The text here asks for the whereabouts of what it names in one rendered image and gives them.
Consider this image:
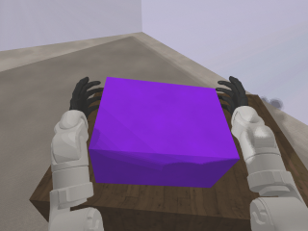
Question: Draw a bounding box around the robot right hand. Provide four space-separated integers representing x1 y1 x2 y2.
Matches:
216 76 248 116

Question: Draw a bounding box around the right robot forearm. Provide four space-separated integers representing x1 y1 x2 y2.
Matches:
231 106 308 211

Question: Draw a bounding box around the carton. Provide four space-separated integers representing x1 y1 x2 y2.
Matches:
89 77 240 188

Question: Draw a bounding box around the robot right upper arm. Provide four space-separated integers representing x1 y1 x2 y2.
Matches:
249 196 308 231

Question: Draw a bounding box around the left robot forearm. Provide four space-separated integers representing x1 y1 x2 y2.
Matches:
48 110 94 231

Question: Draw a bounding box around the robot left upper arm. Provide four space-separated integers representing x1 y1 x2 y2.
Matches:
49 207 104 231

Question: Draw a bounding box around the pedestal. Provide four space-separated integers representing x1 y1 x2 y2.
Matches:
29 88 308 231

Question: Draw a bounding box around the robot left hand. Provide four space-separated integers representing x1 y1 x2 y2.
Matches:
69 76 103 119

